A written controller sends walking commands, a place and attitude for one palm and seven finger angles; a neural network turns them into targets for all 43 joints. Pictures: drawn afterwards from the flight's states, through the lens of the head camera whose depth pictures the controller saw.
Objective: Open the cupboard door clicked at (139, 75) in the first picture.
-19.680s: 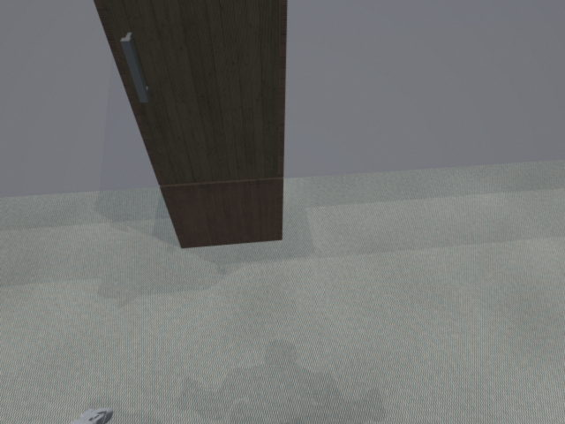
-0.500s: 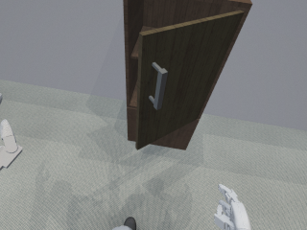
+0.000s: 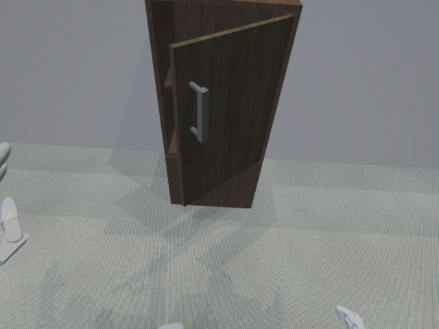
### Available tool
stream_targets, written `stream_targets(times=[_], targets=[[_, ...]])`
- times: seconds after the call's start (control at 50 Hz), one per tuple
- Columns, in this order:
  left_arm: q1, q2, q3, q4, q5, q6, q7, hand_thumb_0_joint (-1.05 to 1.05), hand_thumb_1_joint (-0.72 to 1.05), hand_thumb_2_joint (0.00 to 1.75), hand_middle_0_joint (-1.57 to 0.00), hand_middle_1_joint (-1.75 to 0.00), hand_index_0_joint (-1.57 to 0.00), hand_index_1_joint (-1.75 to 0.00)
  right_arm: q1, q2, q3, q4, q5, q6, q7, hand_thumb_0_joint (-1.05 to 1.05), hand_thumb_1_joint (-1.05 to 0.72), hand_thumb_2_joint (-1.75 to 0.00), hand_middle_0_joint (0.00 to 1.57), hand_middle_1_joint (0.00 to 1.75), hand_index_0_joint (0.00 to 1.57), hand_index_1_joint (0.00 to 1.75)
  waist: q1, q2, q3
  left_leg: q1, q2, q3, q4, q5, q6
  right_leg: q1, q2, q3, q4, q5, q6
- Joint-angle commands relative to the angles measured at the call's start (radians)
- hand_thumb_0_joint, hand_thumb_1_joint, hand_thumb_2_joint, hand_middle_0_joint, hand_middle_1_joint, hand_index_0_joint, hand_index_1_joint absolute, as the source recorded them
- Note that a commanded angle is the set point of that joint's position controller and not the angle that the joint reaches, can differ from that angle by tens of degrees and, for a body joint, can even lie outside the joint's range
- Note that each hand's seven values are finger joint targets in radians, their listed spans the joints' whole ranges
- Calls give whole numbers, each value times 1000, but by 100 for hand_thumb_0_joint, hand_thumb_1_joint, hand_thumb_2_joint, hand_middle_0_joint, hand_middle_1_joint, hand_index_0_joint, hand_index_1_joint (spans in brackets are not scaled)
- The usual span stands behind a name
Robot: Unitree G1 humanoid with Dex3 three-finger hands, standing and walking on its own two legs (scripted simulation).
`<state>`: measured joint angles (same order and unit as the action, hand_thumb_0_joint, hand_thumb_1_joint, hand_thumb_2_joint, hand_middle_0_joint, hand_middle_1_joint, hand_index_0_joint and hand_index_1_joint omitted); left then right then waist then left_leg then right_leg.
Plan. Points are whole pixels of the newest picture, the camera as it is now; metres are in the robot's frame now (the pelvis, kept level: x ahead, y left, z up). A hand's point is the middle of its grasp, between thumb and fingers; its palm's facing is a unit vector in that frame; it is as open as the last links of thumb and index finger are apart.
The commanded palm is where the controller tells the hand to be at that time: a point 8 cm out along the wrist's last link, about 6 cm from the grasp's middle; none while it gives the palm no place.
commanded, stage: stop stepping back and stand still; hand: left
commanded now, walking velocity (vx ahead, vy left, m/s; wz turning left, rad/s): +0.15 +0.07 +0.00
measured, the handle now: (198, 113) +0.61 +0.11 +0.06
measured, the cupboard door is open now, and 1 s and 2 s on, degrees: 41 41 41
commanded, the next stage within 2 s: let the arm hang, fingers relaxed in 0.42 s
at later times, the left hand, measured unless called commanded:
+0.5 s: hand (4, 242) +0.18 +0.29 +0.16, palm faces +0.45 -0.78 -0.43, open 7.4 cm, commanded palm none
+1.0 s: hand out of the picture -0.08 +0.23 -0.17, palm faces +0.12 -0.96 -0.24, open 7.1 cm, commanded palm none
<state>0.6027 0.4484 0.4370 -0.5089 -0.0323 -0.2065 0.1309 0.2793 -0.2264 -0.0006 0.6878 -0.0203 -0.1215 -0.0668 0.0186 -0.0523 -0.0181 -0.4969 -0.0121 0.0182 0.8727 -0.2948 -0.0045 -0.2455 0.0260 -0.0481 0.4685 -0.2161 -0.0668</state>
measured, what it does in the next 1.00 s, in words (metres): steps on the spot: left foot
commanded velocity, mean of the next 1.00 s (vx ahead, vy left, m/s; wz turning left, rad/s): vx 0.03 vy -0.02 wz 0.00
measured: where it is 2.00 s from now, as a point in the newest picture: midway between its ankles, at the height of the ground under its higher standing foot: outside the picture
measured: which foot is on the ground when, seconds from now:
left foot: up 0.00-0.12, down 0.14-1.00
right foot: down 0.00-1.00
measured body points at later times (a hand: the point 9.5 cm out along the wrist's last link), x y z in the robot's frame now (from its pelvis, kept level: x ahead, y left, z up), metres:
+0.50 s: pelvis -0.02 +0.03 -0.01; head -0.02 +0.03 +0.44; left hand +0.15 +0.33 +0.18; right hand +0.15 -0.19 -0.09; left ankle -0.01 +0.16 -0.74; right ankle +0.02 -0.08 -0.74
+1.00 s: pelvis -0.03 +0.04 +0.00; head +0.00 +0.04 +0.45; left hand -0.08 +0.28 -0.16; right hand -0.02 -0.20 -0.16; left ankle -0.01 +0.16 -0.74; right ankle +0.01 -0.08 -0.74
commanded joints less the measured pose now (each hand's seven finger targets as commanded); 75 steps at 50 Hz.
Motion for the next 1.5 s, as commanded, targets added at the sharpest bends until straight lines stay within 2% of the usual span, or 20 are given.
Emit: stream_targets(times=[0.0, 0.06, 0.12, 0.18, 0.2, 0.36, 0.48, 0.5, 0.52, 0.54, 0.58, 0.62, 0.64, 0.66, 0.68, 0.72, 0.78, 0.9, 1.08, 1.48], targets=[[-205, 120, 49, -78, 19, -41, 30, 0, 90, 90, -20, -30, -20, -30, -133, -109, -41, -154, 10, -91, -43, 0, -90, -90, 20, 30, 20, 30, -32, -32, 32, 157, 58, 18, -121, -55, 24, -178, -274, 236, -269, -364, -58], [-205, 124, 51, -135, 30, -47, 45, 0, 90, 90, -20, -30, -20, -30, -104, -105, -32, -150, 1, -111, -47, 0, -90, -90, 20, 30, 20, 30, -27, 25, -7, 284, 35, 42, -412, -75, 48, -107, -223, 209, -179, -336, -31], [-173, 150, 89, -204, 15, -61, 45, 0, 90, 90, -20, -30, -20, -30, -124, -134, -40, -197, 10, -111, -43, 0, -90, -90, 20, 30, 20, 30, -14, 145, -37, 267, 162, -138, -501, 123, 81, -14, -68, 75, 53, -20, 48], [-130, 150, 115, -185, 13, -67, 33, 0, 90, 90, -20, -30, -20, -30, -128, -102, -29, -185, 12, -101, -30, 0, -90, -90, 20, 30, 20, 30, -26, 149, 17, 137, 157, -114, -536, -39, 76, 10, -53, 43, 56, -90, 57], [-144, 151, 114, -188, 15, -68, 32, 0, 90, 90, -20, -30, -20, -30, -136, -105, -32, -186, 12, -103, -30, 0, -90, -90, 20, 30, 20, 30, -27, 187, 32, 120, 151, -105, -546, -80, 72, 9, -52, 47, 56, -96, 53], [-162, 125, 87, -121, -1, -56, 25, 0, 90, 90, -20, -30, -20, -30, -123, -90, -27, -179, 10, -103, -18, 0, -90, -90, 20, 30, 20, 30, -35, 22, -8, 208, 69, -8, -365, -45, 38, -58, -132, 177, -91, -167, 9], [-134, 129, 99, -150, -1, -60, 22, 0, 90, 90, -20, -30, -20, -30, -143, -88, -25, -189, 12, -96, -17, 0, -90, -90, 20, 30, 20, 30, -26, 100, -25, 232, 92, -46, -462, 110, 34, 5, -90, 90, -34, 19, 46], [-194, -82, -355, 641, 60, 88, -110, 0, 90, 90, -20, -30, -20, -30, -136, -211, -85, 73, 21, -117, 57, 0, -90, -90, 20, 30, 20, 30, -98, 142, 17, 210, 119, -82, -318, 323, 35, -133, -128, 18, 150, 139, 44], [-191, -101, -308, 659, 76, 190, -133, 0, 90, 90, -20, -30, -20, -30, -84, -214, -90, 58, 14, -10, 67, 0, -90, -90, 20, 30, 20, 30, -54, 177, 3, 138, 163, -127, -399, 384, 57, -106, -106, 17, 191, 60, 52], [-198, -131, -312, 694, 71, 218, -132, 0, 90, 90, -20, -30, -20, -30, -87, -179, -73, 43, 6, 31, 63, 0, -90, -90, 20, 30, 20, 30, -43, 164, -18, 83, 210, -206, -439, 341, 103, -82, -68, 2, 265, -62, 59], [-225, -126, -324, 793, 71, 220, -131, 0, 90, 90, -20, -30, -20, -30, -111, -169, -50, 33, -14, 59, 58, 0, -90, -90, 20, 30, 20, 30, -17, 61, -33, 59, 221, -263, -445, 320, 135, -36, -58, 36, 242, -134, 58], [-248, -75, -332, 931, 75, 204, -128, 0, 90, 90, -20, -30, -20, -30, -113, -151, -46, 62, -11, 69, 61, 0, -90, -90, 20, 30, 20, 30, 2, -94, -99, 89, 105, -137, -341, 275, 65, 85, -127, 103, 78, 124, 31], [-288, -42, -338, 997, 75, 202, -126, 0, 90, 90, -20, -30, -20, -30, -100, -126, -41, 79, -3, 83, 60, 0, -90, -90, 20, 30, 20, 30, -14, -205, -95, 120, 34, -59, -279, 156, 34, 76, -203, 170, -16, 166, 2], [-335, -20, -346, 1061, 69, 201, -125, 0, 90, 90, -20, -30, -20, -30, -88, -122, -42, 105, -5, 99, 59, 0, -90, -90, 20, 30, 20, 30, -29, -224, -56, 158, 9, -28, -242, 42, 24, 14, -255, 203, -79, 150, -35], [-379, -18, -357, 1121, 64, 203, -123, 0, 90, 90, -20, -30, -20, -30, -77, -124, -40, 136, -9, 112, 59, 0, -90, -90, 20, 30, 20, 30, -42, -159, -29, 200, 11, -23, -239, -5, 25, -30, -260, 204, -102, 111, -53], [-430, -48, -381, 1227, 57, 208, -119, 0, 90, 90, -20, -30, -20, -30, -55, -96, -29, 191, -11, 123, 62, 0, -90, -90, 20, 30, 20, 30, -61, 13, 18, 273, 37, -36, -316, 124, 25, -95, -207, 146, -89, 11, -26], [-373, -97, -398, 1376, 43, 211, -116, 0, 90, 90, -20, -30, -20, -30, -75, -94, -12, 251, -10, 121, 55, 0, -90, -90, 20, 30, 20, 30, -21, 230, 26, 199, 98, -129, -484, 150, 34, 22, -122, 85, -44, -36, 27], [-327, -107, -392, 1530, 42, 204, -115, 0, 90, 90, -20, -30, -20, -30, -6, -84, -25, 331, -2, 131, 46, 0, -90, -90, 20, 30, 20, 30, -21, 108, 38, 225, 87, -119, -515, 35, 32, 33, -129, 65, -125, -97, 14], [-312, -95, -392, 1615, 45, 203, -111, 0, 90, 90, -20, -30, -20, -30, 33, -86, -38, 396, -1, 131, 43, 0, -90, -90, 20, 30, 20, 30, -23, 43, 83, 231, 89, -121, -551, -14, 42, 5, -129, 56, -134, -141, 15], [-447, -26, -376, 1596, 46, 184, -114, 0, 90, 90, -20, -30, -20, -30, -85, -154, -40, 403, -4, 111, 51, 0, -90, -90, 20, 30, 20, 30, -17, 81, 56, 276, 97, -121, -560, 150, 30, 68, -152, 82, -151, -43, 15]])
